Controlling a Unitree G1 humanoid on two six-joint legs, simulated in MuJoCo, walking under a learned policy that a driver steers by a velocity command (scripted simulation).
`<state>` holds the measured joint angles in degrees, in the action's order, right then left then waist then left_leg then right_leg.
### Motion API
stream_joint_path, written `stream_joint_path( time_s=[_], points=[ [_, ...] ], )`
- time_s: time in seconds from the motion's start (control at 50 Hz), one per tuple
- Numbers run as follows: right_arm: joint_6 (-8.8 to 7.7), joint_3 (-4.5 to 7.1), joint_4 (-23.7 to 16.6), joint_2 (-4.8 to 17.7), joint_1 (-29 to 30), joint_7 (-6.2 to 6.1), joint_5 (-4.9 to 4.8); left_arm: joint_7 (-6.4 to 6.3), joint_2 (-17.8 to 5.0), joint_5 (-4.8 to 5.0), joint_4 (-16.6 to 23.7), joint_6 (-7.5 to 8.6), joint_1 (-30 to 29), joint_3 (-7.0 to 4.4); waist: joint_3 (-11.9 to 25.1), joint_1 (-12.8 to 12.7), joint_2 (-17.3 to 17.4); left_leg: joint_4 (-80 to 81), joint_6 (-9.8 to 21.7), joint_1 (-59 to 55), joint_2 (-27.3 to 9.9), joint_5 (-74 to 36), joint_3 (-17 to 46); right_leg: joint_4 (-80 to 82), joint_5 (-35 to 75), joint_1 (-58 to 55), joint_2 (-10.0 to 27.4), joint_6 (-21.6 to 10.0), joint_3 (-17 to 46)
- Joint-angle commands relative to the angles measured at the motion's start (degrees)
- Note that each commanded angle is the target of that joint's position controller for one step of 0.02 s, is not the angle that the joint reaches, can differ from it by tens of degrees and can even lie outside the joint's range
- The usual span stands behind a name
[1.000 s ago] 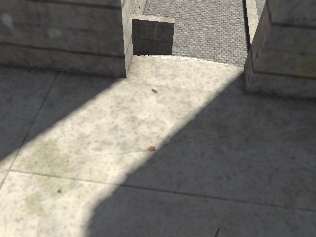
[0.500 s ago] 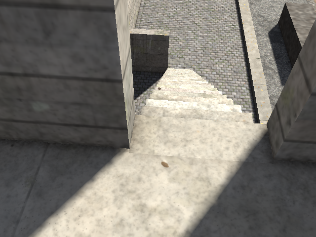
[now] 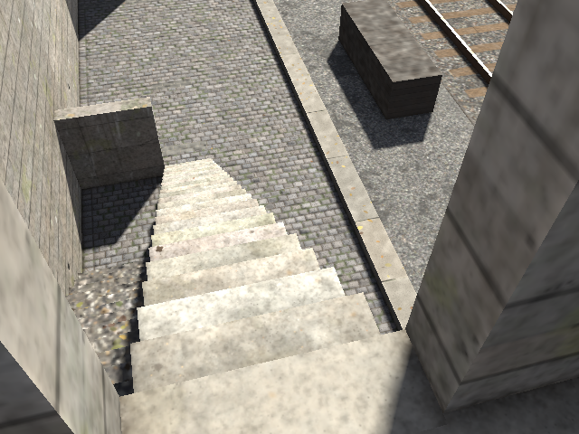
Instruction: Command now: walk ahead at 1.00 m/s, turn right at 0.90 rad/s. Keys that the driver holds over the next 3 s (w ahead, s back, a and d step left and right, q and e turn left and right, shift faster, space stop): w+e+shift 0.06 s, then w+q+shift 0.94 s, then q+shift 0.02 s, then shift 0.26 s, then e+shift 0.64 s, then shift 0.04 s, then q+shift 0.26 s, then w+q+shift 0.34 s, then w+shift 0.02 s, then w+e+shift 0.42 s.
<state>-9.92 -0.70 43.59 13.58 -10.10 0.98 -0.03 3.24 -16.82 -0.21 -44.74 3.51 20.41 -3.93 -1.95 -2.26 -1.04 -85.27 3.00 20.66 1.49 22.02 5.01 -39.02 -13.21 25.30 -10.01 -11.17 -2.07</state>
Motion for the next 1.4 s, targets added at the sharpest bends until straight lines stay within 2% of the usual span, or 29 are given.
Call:
stream_joint_path(
  time_s=[0.02, 0.14, 0.22, 0.26, 0.32, 0.34, 0.36, 0.38, 0.42, 0.5, 0.58, 0.64, 0.7, 0.8, 0.82, 0.84, 0.86, 0.88, 0.94, 0.98, 1.04, 1.1, 1.14, 1.22, 1.24, 1.26, 1.3, 1.34, 1.4],
  points=[
    [-0.28, 0.87, -7.4, 6.6, -2.3, -0.43, 1.25, -1.32, -7.7, -0.11, 7.0, 1.83, -3.1, -0.91, 1.7, 6.8, 11.4, 4.2, -1.5, 22.7, -4.5, -6.0, 4.8, 27.4, -14.4, -11.9, 16.9, -10.2, 41.8],
    [2.51, 0.13, -13.6, 1.8, 10.1, -0.29, 2.67, -4.93, -0.8, 1.73, 2.0, 0.85, 3.5, 1.75, -1.4, 0.6, -0.1, 42.4, -5.0, 9.1, -6.7, -37.8, -6.3, 23.8, 3.6, 5.1, 6.0, -3.6, 14.7],
    [1.86, 3.23, -16.5, 6.2, 16.1, -0.43, -1.70, -3.13, -4.9, 1.21, -3.2, 3.04, 9.4, 0.42, -3.2, -6.4, -6.6, 57.3, -2.3, 3.6, -2.4, -40.5, -8.3, 28.1, 8.2, -6.0, 10.8, -1.6, 14.5],
    [2.70, 4.76, -15.6, 6.8, 9.8, -0.33, -3.53, -2.86, -4.3, -0.09, -5.2, 3.47, 8.2, 0.13, 1.0, -1.5, -12.3, 53.0, 1.6, 3.9, -0.8, -28.3, -8.3, 18.9, 43.3, -19.6, 14.5, 0.3, 10.8],
    [4.50, 8.79, -3.7, 14.6, -33.0, 0.08, -2.43, -4.86, -10.1, -0.91, 0.1, 2.36, -11.5, -1.32, 12.6, 24.3, -2.8, 52.3, 9.1, -25.3, -3.7, -27.4, -1.2, -33.0, 66.9, -13.5, 14.0, 7.0, 5.7],
    [4.68, 7.35, 1.4, 14.2, -33.1, 0.81, -2.59, -4.75, 0.1, -2.60, 0.2, 2.46, -3.7, 0.42, 12.8, 13.2, 25.2, 47.9, 11.2, -40.0, -8.9, -38.4, 11.5, -55.4, -11.1, 9.1, 2.4, 10.5, 4.5],
    [4.42, 6.39, -0.2, 13.1, -23.7, 1.40, -1.82, -3.14, 2.7, 2.03, 1.4, 4.27, 12.9, 2.28, 18.0, 0.5, 35.7, 61.6, 19.8, -41.8, -15.9, -16.1, 37.6, -60.6, -18.7, 21.0, 3.7, 9.7, 13.0],
    [4.99, 6.40, -4.9, 7.4, -19.2, 0.83, -1.08, -2.58, -2.4, 3.92, 1.1, 4.77, 5.5, 1.60, 12.7, 4.4, 21.1, 65.0, 18.2, -36.8, -15.3, -2.7, 38.4, -56.1, -12.1, 23.2, 8.1, 7.4, 13.3],
    [5.10, 5.92, -5.1, 4.9, -14.9, 1.79, -0.74, -3.58, -2.0, 0.63, 6.5, 4.03, -9.6, 1.77, 3.1, 3.4, -3.5, 65.1, 15.2, -19.5, -9.9, -9.4, 28.3, -43.7, -4.5, 19.5, 10.4, 5.7, 10.5],
    [3.95, 6.46, -6.5, 6.9, -10.1, -0.60, -2.09, -4.45, -1.4, -0.93, 10.3, 2.18, -9.2, 0.97, -1.2, -0.8, 0.1, 64.2, 15.2, -4.5, -4.2, -21.8, 22.8, -17.6, 3.0, 13.0, 16.4, 8.5, 11.3],
    [6.35, 6.41, -8.9, 9.2, -7.5, -1.21, 1.09, -4.08, 0.8, -2.47, 11.0, 0.84, -7.3, 2.00, 4.4, -0.1, 2.7, 55.5, 12.8, 10.5, -2.6, -50.5, 16.8, -20.1, 18.8, -7.7, 10.2, 9.5, 3.6],
    [6.51, 6.87, -3.0, 8.1, -25.1, -3.65, -3.04, -3.48, -4.1, -1.39, 16.6, 3.90, -21.1, -0.12, 1.7, 7.1, 0.9, 44.2, 11.5, -23.0, -5.1, -37.2, 28.2, -9.1, 15.2, 31.9, 12.8, 8.0, 13.6],
    [9.63, 5.78, -1.8, 5.3, -20.6, -5.59, -2.25, -0.71, 3.8, -2.75, 18.1, 4.52, -23.2, 2.02, 2.4, 8.5, 3.5, 39.9, 6.6, 4.3, 5.2, -19.6, 16.4, 8.0, 50.5, -5.0, 7.5, 8.6, 6.6],
    [11.14, 5.54, -9.0, 5.3, -0.1, -5.13, -3.11, -1.63, -3.3, -0.73, 14.9, 3.73, -0.1, -1.30, 7.0, -7.0, 11.4, 8.7, 3.2, 5.5, 8.6, -14.1, 19.5, 7.7, 51.4, -28.2, 13.4, 11.2, 9.2],
    [11.37, 4.12, -13.4, 6.0, 5.5, -4.03, -2.28, -1.39, -5.2, 2.37, 12.1, 4.93, 9.6, -2.59, 11.9, -13.6, 14.1, -4.6, 0.0, 1.1, 8.7, -18.8, 17.4, 16.4, 49.6, -35.4, 18.5, 10.4, 14.8],
    [11.40, 3.21, -15.1, 1.8, 6.1, -2.84, -2.47, -0.65, -5.4, 3.64, 8.3, 4.58, 15.1, -2.25, 8.8, -13.8, 1.9, -26.4, -0.6, 7.9, 11.3, 13.5, 15.0, 18.0, 52.4, -41.2, 25.6, 9.0, 16.2],
    [10.62, 1.88, -17.2, -3.3, -4.8, -2.11, -0.97, -0.46, -6.1, 1.36, 9.9, 4.62, 8.6, -0.50, 5.7, -3.2, -27.8, -40.8, 0.4, 31.2, 12.0, 32.2, 13.6, -6.5, 98.3, -49.2, 24.6, 15.4, 11.8],
    [9.33, 3.27, -13.2, -0.8, -14.9, -2.18, -4.31, -0.08, -8.6, -0.72, 8.3, 5.41, 11.0, -0.85, 10.8, 0.1, -38.4, -48.7, -2.5, 43.0, 9.1, 34.9, 14.0, -8.3, 114.6, -55.0, 30.0, 9.6, 20.8],
    [9.22, 3.57, -16.2, 3.0, -3.8, -1.93, -4.05, 0.79, -6.5, 1.59, 6.1, 4.13, 6.7, -0.50, 2.6, 3.0, -1.5, -38.9, -0.6, 47.1, -0.8, 12.6, 3.3, 0.1, 67.5, -32.4, 29.3, 3.5, 22.9],
    [10.70, 1.88, -18.9, 0.0, 3.6, -1.58, -6.25, -0.13, -3.5, 2.49, 4.1, 5.69, 0.1, 0.72, -6.4, 4.2, 3.1, -20.6, 2.3, 52.1, -7.5, -2.9, 12.5, 2.3, 28.1, -11.7, 33.2, 5.2, 30.0],
    [9.75, 2.39, -16.2, 0.2, -1.6, -0.54, -0.49, -3.58, -4.8, -0.60, 0.0, 5.43, -3.9, 2.14, -2.2, 7.5, -0.5, 5.9, 0.5, 25.0, -2.3, -27.8, 4.2, 2.3, 36.2, 5.0, 23.7, 6.2, 16.6],
    [9.23, 3.43, -17.4, 5.8, 7.2, 1.44, -1.09, -6.77, -0.8, 0.27, -3.5, 5.70, 7.5, 3.42, -4.6, 0.4, 0.2, 41.9, 1.9, 36.7, -0.6, -52.4, 9.2, -5.3, 19.9, -12.2, 18.6, 9.4, 7.9],
    [10.32, 2.69, -15.5, 1.0, 9.6, 3.00, 0.20, -7.67, -1.6, 0.71, -6.6, 3.90, 9.5, 3.55, -0.1, 0.6, -0.1, 46.8, -1.4, 8.3, 1.7, -62.3, -0.8, -7.7, 14.8, 0.6, 15.7, 8.0, 1.8],
    [13.49, 7.17, 1.3, 9.4, -28.0, 0.31, -0.08, -4.32, -4.3, 0.21, -4.5, 1.10, -1.2, 2.76, 6.3, 18.7, 4.2, 47.2, -1.2, -30.3, 4.0, -54.1, -5.9, -45.6, 27.6, 14.1, 12.8, 12.1, 0.2],
    [13.29, 6.96, 7.6, 7.6, -41.4, 0.29, -0.83, -4.32, -4.3, 0.98, -5.3, 1.01, -4.7, 2.22, 4.1, 25.6, 10.7, 59.7, 4.6, -40.2, -4.2, -61.3, 2.6, -76.0, -10.9, 23.8, 5.8, 16.0, -1.7],
    [12.24, 5.41, 9.9, 6.8, -37.8, -0.02, -1.26, -4.95, -2.1, -0.21, -4.0, 1.72, -3.1, 2.29, 0.9, 20.8, 20.8, 59.5, 5.1, -32.4, -5.2, -72.5, 2.9, -88.9, -41.2, 21.7, 1.7, 16.1, -3.1],
    [11.95, 5.12, 7.9, 8.6, -17.9, -0.90, -1.88, -2.06, 5.7, 2.29, -0.4, 2.47, 14.8, 5.50, 6.0, -0.3, 11.9, 51.9, 16.0, -32.1, -17.0, -65.3, 26.0, -67.5, -31.0, 35.2, 6.0, 12.6, 12.6],
    [10.84, 4.61, 4.6, 6.9, -4.7, -0.14, -1.60, -3.56, 2.4, 3.23, -2.4, 0.20, 15.3, 4.55, 0.6, -6.4, -3.0, 50.6, 11.8, -1.4, -14.3, -46.8, 20.2, -52.0, -15.1, 23.9, 7.5, 9.9, 16.0],
    [8.09, 0.99, 5.3, 2.1, 1.9, -3.34, 3.15, -5.10, 5.1, 2.44, -1.2, -3.56, 15.0, 5.46, 10.2, -9.9, -1.3, 51.2, 14.3, 24.6, -17.6, -37.8, 25.4, -40.7, 14.0, -7.8, 12.5, 15.0, 12.8]
  ],
)
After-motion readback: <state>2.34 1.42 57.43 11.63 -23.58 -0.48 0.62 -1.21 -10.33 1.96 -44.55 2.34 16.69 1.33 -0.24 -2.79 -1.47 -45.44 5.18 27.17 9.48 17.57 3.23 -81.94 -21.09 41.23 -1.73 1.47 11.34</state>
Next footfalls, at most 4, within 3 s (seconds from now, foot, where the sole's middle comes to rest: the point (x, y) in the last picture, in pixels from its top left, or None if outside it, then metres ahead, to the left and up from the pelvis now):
0.32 left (241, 422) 0.51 0.15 -0.74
0.84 right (329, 335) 0.85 -0.06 -0.94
1.26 left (223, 306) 1.05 0.29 -1.13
1.70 right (271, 281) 1.29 0.14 -1.33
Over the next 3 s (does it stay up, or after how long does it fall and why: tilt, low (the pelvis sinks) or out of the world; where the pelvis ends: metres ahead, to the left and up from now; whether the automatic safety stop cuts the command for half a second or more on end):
stays up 1.30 0.39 -0.60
